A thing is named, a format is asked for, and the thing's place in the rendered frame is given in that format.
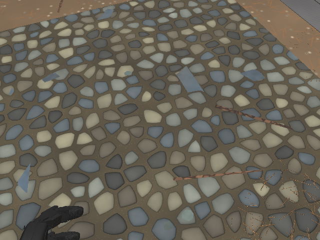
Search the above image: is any robot left hand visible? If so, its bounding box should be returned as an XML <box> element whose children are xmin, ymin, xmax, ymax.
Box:
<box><xmin>20</xmin><ymin>205</ymin><xmax>84</xmax><ymax>240</ymax></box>

